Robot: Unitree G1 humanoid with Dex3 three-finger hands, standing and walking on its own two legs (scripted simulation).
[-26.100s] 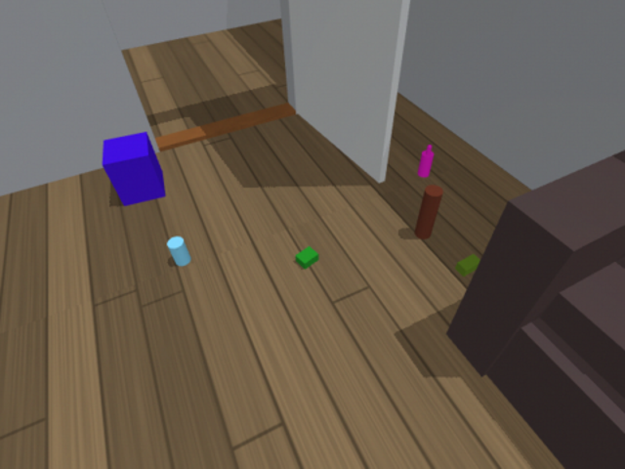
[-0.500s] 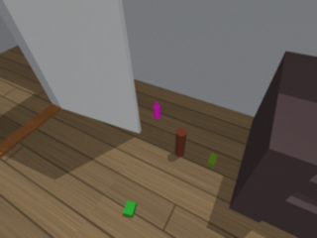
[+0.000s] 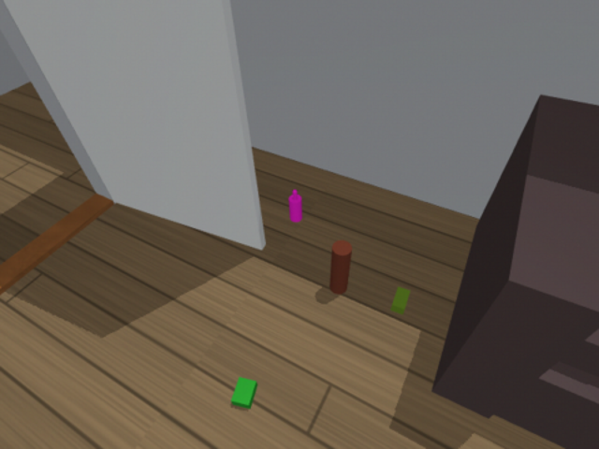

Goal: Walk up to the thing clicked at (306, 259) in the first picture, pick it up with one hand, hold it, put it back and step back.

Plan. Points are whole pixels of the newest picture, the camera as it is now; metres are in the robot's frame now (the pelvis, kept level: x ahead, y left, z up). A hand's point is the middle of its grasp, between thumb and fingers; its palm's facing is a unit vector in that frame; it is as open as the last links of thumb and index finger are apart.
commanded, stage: stand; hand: left
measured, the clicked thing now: (244, 392) +0.46 +0.23 -0.76
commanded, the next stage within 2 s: none
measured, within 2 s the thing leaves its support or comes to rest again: neither
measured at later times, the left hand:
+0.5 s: hand out of the picture +0.06 +0.26 -0.16, palm faces -0.03 -0.94 -0.35, open 7.4 cm
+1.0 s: hand out of the picture +0.07 +0.25 -0.16, palm faces -0.03 -0.94 -0.34, open 7.4 cm
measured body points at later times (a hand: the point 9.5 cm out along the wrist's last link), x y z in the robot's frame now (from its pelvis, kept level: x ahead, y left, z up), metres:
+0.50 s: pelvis +0.00 +0.00 +0.00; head +0.02 +0.00 +0.45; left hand +0.06 +0.30 -0.13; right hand +0.08 -0.30 -0.14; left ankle +0.01 +0.13 -0.75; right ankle -0.03 -0.13 -0.75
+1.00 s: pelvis +0.00 +0.00 +0.00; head +0.02 +0.00 +0.45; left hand +0.07 +0.30 -0.13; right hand +0.08 -0.30 -0.13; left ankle +0.01 +0.13 -0.75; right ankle -0.03 -0.13 -0.75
